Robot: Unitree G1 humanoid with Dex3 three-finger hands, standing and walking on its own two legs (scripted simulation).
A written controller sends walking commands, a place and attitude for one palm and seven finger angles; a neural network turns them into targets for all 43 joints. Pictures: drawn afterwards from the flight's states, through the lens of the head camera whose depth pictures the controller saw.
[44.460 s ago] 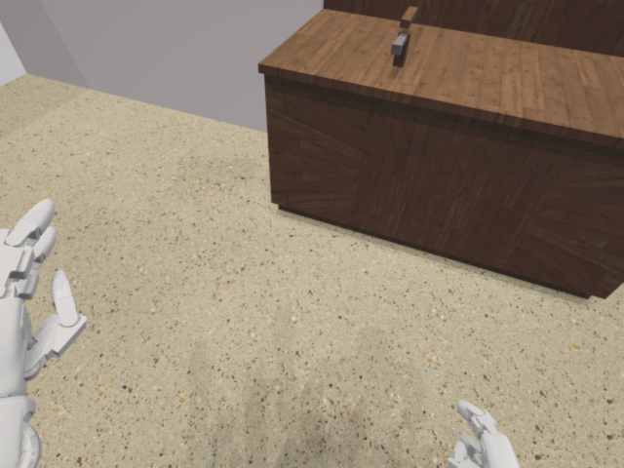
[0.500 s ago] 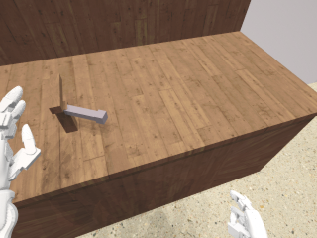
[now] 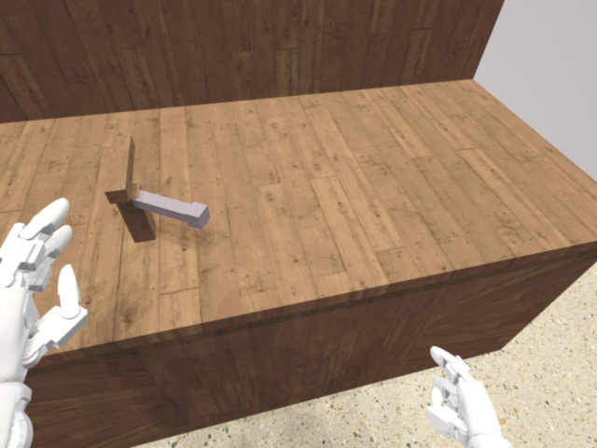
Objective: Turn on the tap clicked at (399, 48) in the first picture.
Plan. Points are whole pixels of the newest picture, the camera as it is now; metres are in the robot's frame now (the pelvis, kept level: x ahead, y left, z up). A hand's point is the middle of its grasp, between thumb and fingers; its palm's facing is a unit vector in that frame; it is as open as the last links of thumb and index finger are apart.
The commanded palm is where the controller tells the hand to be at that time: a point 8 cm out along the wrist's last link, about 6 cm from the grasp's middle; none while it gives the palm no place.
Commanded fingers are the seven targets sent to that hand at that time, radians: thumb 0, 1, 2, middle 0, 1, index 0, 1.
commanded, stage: turn the palm inward beside the body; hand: left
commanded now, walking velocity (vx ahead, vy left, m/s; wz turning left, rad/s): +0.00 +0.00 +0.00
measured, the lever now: (197, 215) +0.42 +0.22 +0.06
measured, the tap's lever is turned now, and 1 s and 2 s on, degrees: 57 57 57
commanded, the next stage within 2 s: reach beside the lever's end, fingers flat in 1.84 s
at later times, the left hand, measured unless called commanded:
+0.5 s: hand (95, 313) +0.20 +0.23 +0.15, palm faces +0.46 -0.84 -0.27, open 7.4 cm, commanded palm +0.15 +0.27 +0.16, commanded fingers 0.00 0.90 0.90 -0.20 -0.30 -0.20 -0.30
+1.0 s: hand (104, 338) +0.18 +0.22 +0.14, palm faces +0.49 -0.85 -0.17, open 7.4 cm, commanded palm +0.13 +0.26 +0.15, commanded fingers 0.00 0.90 0.90 -0.20 -0.30 -0.20 -0.30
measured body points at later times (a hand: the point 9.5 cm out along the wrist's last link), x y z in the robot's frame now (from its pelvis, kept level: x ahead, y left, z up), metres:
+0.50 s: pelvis +0.01 -0.04 -0.01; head +0.00 -0.06 +0.44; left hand +0.17 +0.28 +0.17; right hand +0.20 -0.27 -0.09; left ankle +0.02 +0.11 -0.73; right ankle +0.02 -0.11 -0.73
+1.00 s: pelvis +0.01 -0.02 -0.01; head -0.01 -0.04 +0.44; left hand +0.15 +0.26 +0.15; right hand +0.22 -0.22 -0.07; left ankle +0.02 +0.11 -0.73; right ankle +0.02 -0.11 -0.73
